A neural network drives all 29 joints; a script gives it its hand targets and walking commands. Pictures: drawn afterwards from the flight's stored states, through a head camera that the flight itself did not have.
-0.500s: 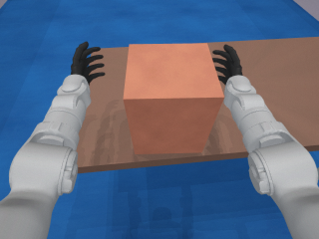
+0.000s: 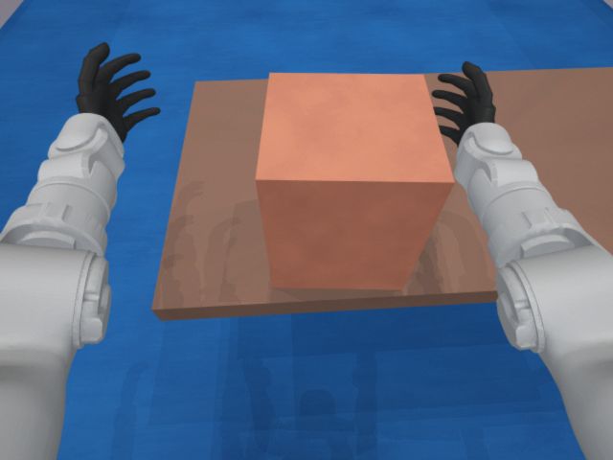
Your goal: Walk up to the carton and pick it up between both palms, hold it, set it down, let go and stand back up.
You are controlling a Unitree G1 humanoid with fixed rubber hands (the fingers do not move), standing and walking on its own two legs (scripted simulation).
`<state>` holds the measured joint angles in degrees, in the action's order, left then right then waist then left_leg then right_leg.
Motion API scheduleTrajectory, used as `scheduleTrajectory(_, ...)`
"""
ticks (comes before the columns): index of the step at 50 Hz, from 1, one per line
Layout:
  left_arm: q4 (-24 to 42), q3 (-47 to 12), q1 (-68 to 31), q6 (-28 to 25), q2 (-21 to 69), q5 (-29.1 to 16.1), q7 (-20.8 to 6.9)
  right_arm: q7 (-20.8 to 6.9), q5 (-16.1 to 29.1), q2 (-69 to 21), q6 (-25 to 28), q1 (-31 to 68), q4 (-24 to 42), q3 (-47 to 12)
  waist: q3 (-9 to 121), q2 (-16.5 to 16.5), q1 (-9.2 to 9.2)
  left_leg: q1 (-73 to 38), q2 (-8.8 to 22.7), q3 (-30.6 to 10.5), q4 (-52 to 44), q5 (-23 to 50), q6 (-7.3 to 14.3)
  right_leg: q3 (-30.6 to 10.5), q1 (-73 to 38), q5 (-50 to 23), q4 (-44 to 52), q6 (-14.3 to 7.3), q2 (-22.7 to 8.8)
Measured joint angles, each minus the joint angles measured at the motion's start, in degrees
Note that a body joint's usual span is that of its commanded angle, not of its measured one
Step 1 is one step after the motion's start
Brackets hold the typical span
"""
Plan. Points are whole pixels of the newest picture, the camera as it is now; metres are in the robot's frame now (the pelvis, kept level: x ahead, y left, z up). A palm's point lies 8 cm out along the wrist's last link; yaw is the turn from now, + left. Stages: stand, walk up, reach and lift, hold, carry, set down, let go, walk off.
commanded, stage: let go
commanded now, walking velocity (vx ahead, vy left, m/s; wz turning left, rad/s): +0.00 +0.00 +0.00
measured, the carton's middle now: (341, 189) +0.50 -0.01 +0.05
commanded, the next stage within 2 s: stand in 0.36 s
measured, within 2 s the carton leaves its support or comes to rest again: neither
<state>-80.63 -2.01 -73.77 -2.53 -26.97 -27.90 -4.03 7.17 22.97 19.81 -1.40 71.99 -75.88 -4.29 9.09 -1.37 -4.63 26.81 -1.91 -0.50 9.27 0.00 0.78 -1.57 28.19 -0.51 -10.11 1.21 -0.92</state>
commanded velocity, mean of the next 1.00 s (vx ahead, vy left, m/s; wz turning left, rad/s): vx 0.00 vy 0.00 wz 0.00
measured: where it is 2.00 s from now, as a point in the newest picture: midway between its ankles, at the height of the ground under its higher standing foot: outside the picture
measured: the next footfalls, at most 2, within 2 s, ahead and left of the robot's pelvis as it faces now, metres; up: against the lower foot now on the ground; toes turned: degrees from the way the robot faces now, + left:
none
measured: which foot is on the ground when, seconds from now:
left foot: down 0.00-1.00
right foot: down 0.00-1.00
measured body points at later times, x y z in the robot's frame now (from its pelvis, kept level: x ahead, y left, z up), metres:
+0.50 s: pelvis +0.06 +0.01 +0.00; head +0.06 +0.00 +0.45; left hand +0.35 +0.38 +0.04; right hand +0.47 -0.18 +0.08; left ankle +0.02 +0.11 -0.75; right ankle +0.03 -0.13 -0.75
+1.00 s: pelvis +0.15 +0.00 -0.01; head +0.11 +0.02 +0.44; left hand +0.20 +0.27 -0.15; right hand +0.37 -0.24 -0.01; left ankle +0.03 +0.09 -0.74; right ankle +0.04 -0.13 -0.73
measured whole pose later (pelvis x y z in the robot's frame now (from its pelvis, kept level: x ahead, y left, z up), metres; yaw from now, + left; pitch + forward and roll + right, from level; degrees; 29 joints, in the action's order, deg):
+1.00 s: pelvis +0.15 +0.00 -0.01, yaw +1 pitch +6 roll -1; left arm -57.6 3.9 17.8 -5.5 -14.6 2.5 -0.4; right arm 0.8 -0.2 15.8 12.4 -10.5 -29.6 -0.4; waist 12.3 -1.0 -0.2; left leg 7.2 2.0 6.1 24.9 -21.0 0.2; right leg 2.1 8.9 18.1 -27.1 2.5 -0.1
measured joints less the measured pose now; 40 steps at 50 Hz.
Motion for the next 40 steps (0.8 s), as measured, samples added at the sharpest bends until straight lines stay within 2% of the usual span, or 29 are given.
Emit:
scheduleTrajectory(14, -4.5, 0.2, -3.5, -2.9, -7.6, -4.0, -8.1, -1.4, 1.3, 3.1, 3.0, 4.2, -5.0, 1.9, 2.4, -1.3, -1.63, 0.9, -0.4, -0.3, -2.4, 1.0, 0.0, 0.3, 1.5, 0.3, 0.5, 0.3, -0.5)
scheduleTrajectory(18, -4.4, 0.5, -1.7, -3.7, -9.5, -4.7, -9.2, -2.3, 2.5, 3.6, 4.4, 3.4, -6.0, 1.4, 3.1, -1.7, -2.27, 0.4, -0.5, -0.2, -2.8, 0.7, 0.1, 0.2, 1.3, 0.9, 0.3, 0.4, -0.6)
scheduleTrajectory(19, -1.5, 3.1, 1.0, -4.3, -9.7, -0.5, -9.3, -2.6, -1.2, 3.8, 5.0, 1.1, -2.7, 2.6, 1.8, -1.5, -2.27, -0.8, -0.6, -0.4, -2.0, 0.2, 0.0, 0.2, 0.1, 1.6, -0.6, 0.5, -0.7)
scheduleTrajectory(20, 3.1, 6.5, 6.3, -4.4, -9.4, 5.5, -9.6, -3.5, -5.8, 3.7, 6.1, -3.5, 2.4, 3.8, 0.5, -1.0, -2.22, -2.4, -0.9, -0.5, -0.4, -1.1, 0.0, -0.6, -1.5, 3.3, -2.4, 0.5, -0.8)
scheduleTrajectory(23, 14.9, 11.9, 30.4, -2.2, -5.8, 20.5, -10.3, -6.5, -16.5, 1.1, 6.8, -24.6, 16.2, 5.5, 2.9, -0.6, -2.54, -5.7, -1.6, 0.3, 5.7, -7.2, -0.1, -2.8, -4.4, 9.1, -9.2, 1.0, -1.1)
scheduleTrajectory(26, 20.2, 11.4, 56.3, 0.3, -1.2, 28.2, -8.1, -7.7, -21.4, -1.7, 6.2, -46.5, 23.0, 5.9, 6.2, -0.2, -1.94, -7.2, -1.5, 1.7, 12.4, -13.7, 1.0, -3.0, -6.0, 14.9, -15.2, 1.2, -1.1)
scheduleTrajectory(27, 20.4, 10.7, 64.0, 0.7, 0.9, 29.5, -7.0, -7.7, -22.1, -2.1, 6.0, -53.3, 23.9, 6.1, 6.3, 0.0, -1.60, -7.6, -1.3, 2.1, 14.0, -15.3, 1.7, -2.9, -6.5, 16.6, -16.4, 1.2, -1.0)
scheduleTrajectory(28, 19.9, 9.9, 71.1, 1.1, 3.2, 30.6, -5.9, -7.6, -21.8, -2.5, 8.3, -59.9, 25.5, 6.8, 6.0, 0.1, -1.18, -7.9, -1.0, 2.3, 15.0, -16.5, 1.6, -2.9, -6.9, 17.7, -17.2, 1.1, -0.9)
scheduleTrajectory(29, 18.9, 9.2, 77.9, 1.3, 5.7, 31.4, -4.9, -7.6, -21.2, -3.2, 14.4, -65.2, 30.1, 7.9, 5.6, 0.3, -0.43, -8.3, -0.9, 2.5, 15.7, -17.6, 1.5, -2.9, -7.4, 18.5, -17.5, 0.9, -0.8)
scheduleTrajectory(30, 17.3, 8.4, 84.0, 1.5, 8.4, 31.9, -3.9, -7.4, -21.5, -3.6, 17.3, -69.0, 34.6, 8.0, 5.2, 0.2, 0.38, -8.9, -0.7, 2.6, 15.9, -18.4, 1.5, -2.9, -8.0, 19.1, -17.5, 1.2, -0.7)
scheduleTrajectory(33, 13.4, 6.9, 97.5, 1.0, 14.5, 32.3, -0.9, -7.7, -22.7, -3.7, 18.0, -75.1, 39.8, 6.7, 3.8, -2.9, 1.37, -11.7, -0.3, 3.0, 15.2, -19.9, 1.4, -3.0, -10.4, 20.8, -17.5, 1.1, -0.4)
scheduleTrajectory(36, 12.0, 6.2, 105.3, -0.1, 17.8, 32.0, 0.8, -8.4, -23.0, -4.1, 17.0, -78.4, 42.4, 5.7, 3.1, -5.1, 1.14, -14.3, 0.5, 3.0, 14.7, -21.2, 0.7, -2.1, -12.5, 19.8, -17.7, 0.7, 0.0)
scheduleTrajectory(40, 14.1, 5.8, 106.4, -1.5, 19.1, 32.1, 1.5, -7.0, -23.3, -5.4, 16.2, -81.2, 45.4, 6.0, 2.4, -3.4, 1.89, -16.3, 2.3, 3.8, 15.0, -21.6, 0.0, 0.2, -14.6, 20.3, -18.4, 1.7, 0.9)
